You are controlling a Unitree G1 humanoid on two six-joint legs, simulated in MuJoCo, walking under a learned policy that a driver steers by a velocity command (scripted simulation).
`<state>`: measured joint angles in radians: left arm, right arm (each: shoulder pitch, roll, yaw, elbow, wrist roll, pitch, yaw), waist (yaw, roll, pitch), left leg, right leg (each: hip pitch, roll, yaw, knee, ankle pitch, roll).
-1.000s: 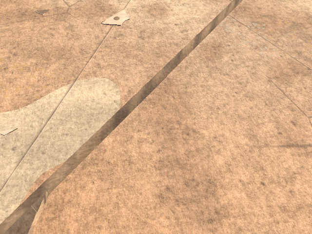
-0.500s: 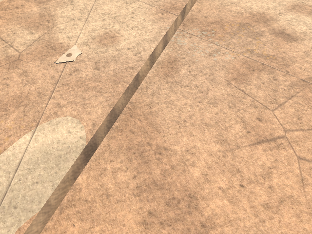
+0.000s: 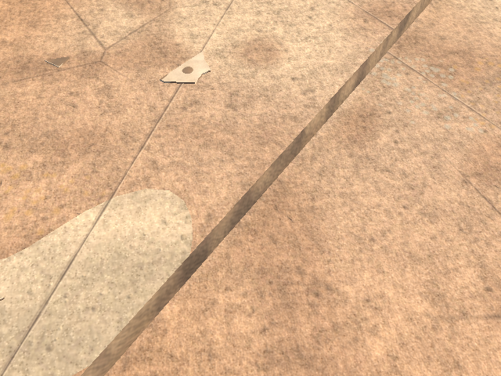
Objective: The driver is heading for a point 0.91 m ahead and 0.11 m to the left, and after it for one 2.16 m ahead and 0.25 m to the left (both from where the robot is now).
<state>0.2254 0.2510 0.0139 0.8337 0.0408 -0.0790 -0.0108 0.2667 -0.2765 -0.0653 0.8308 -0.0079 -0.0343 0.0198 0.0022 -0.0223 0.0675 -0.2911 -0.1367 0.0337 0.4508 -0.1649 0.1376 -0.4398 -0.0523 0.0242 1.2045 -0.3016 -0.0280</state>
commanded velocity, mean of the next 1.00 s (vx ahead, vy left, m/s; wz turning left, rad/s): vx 0.50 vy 0.00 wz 0.40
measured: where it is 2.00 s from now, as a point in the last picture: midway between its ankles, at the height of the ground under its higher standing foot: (194, 166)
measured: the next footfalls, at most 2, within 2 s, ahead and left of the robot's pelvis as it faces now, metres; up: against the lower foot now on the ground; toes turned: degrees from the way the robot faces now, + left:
right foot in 0.38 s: +0.43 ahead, -0.09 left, +0.00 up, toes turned +16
left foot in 0.88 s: +0.54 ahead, +0.18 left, +0.00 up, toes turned +28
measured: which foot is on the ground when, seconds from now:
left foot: down 0.00-0.40, up 0.42-0.86, down 0.88-1.00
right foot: up 0.00-0.36, down 0.38-0.88, up 0.90-1.00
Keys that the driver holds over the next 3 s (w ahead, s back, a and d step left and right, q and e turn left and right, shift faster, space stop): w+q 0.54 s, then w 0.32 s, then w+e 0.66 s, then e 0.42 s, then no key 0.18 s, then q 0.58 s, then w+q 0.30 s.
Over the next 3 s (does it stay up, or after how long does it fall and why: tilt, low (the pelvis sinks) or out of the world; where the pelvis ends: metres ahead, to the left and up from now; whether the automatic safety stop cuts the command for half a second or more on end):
stays up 1.12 0.25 0.12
